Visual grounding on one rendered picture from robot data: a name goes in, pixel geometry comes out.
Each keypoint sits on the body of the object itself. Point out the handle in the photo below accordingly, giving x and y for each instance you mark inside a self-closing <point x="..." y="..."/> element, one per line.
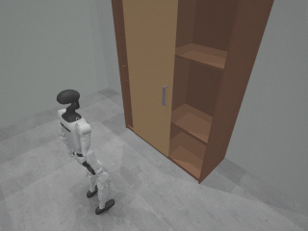
<point x="164" y="96"/>
<point x="124" y="75"/>

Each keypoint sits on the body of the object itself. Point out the wardrobe door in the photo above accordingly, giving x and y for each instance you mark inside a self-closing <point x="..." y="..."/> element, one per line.
<point x="123" y="47"/>
<point x="150" y="34"/>

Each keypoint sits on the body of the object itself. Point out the robot right upper arm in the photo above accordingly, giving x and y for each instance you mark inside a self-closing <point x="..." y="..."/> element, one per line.
<point x="84" y="131"/>

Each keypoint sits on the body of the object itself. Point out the robot left upper arm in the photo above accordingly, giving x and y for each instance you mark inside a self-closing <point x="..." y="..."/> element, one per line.
<point x="60" y="128"/>

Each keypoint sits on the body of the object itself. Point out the left robot forearm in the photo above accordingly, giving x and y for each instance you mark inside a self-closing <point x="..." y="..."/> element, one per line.
<point x="65" y="142"/>

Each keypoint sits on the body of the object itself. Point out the right robot forearm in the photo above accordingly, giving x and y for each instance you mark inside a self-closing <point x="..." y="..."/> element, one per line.
<point x="91" y="160"/>

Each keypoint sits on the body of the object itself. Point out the robot left hand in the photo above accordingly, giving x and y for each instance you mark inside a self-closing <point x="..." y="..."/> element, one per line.
<point x="70" y="152"/>

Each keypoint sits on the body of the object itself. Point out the robot left shin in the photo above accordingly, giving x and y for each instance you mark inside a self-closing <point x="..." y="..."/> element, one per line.
<point x="91" y="181"/>

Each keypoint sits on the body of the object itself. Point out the humanoid robot head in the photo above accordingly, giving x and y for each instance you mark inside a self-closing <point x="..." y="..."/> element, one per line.
<point x="67" y="97"/>

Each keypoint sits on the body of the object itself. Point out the robot right hand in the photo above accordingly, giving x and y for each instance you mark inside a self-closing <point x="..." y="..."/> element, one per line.
<point x="103" y="178"/>

